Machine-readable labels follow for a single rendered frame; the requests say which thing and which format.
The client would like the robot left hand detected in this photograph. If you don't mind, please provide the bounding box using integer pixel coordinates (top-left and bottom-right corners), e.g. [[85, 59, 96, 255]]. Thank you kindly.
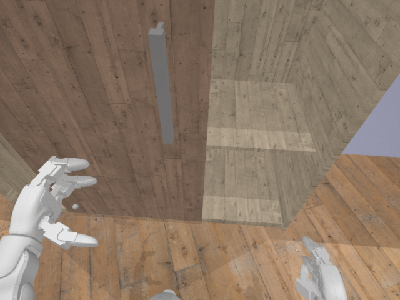
[[9, 156, 99, 250]]

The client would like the wardrobe door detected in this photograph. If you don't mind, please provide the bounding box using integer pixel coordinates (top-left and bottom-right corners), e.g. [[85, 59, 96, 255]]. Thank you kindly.
[[0, 133, 51, 194], [0, 0, 215, 222]]

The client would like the left robot shin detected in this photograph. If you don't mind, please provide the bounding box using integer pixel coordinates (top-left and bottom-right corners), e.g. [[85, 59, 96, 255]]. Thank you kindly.
[[164, 289, 176, 295]]

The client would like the robot left forearm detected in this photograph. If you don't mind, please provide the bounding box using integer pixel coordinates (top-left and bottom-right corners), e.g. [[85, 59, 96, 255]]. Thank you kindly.
[[0, 234, 44, 300]]

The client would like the robot right hand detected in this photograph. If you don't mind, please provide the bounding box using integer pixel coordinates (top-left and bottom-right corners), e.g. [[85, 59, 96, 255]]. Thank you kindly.
[[296, 236, 348, 300]]

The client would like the handle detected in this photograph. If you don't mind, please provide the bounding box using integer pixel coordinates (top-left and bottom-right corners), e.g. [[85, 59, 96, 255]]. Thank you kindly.
[[148, 22, 174, 144]]

